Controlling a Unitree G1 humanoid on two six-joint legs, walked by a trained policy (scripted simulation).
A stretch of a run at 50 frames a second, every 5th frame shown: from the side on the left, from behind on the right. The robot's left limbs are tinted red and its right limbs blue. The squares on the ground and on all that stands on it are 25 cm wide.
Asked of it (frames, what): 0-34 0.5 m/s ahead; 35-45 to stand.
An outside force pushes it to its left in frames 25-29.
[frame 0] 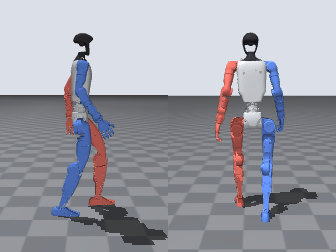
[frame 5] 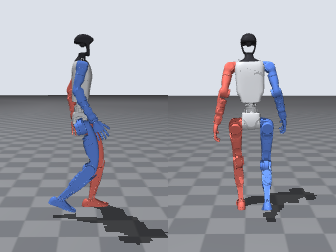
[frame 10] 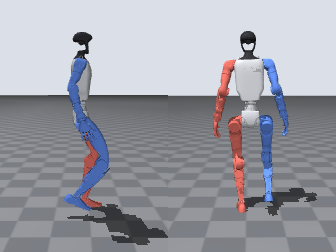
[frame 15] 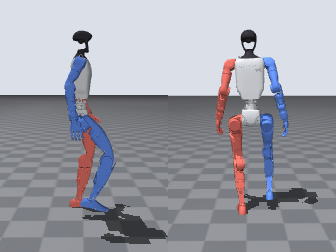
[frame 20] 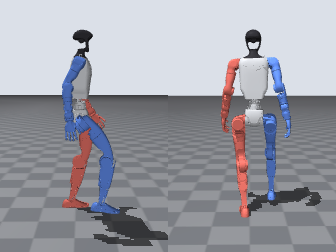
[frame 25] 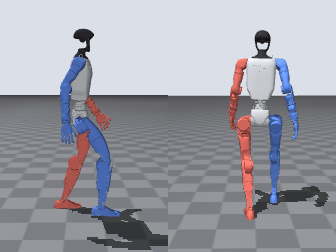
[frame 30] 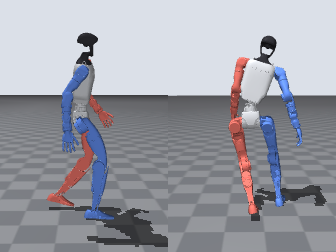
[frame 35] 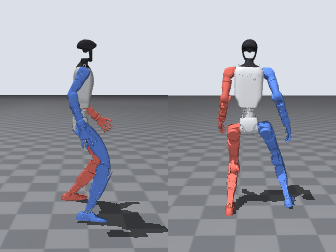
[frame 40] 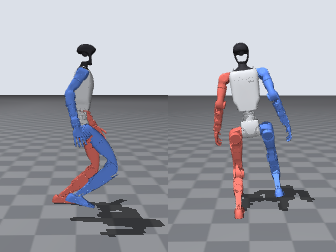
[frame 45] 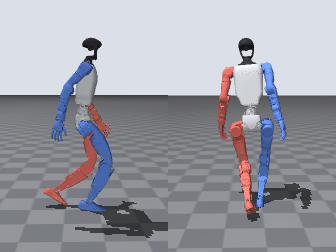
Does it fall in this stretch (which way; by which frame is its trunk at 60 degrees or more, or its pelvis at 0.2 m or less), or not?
no
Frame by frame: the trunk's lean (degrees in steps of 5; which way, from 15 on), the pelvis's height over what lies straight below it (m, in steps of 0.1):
0: 5, 0.8
5: 5, 0.8
10: 5, 0.8
15: 5, 0.8
20: 5, 0.8
25: 5, 0.8
30: 20 to its right, 0.8
35: 5, 0.7
40: 10, 0.7
45: 10, 0.7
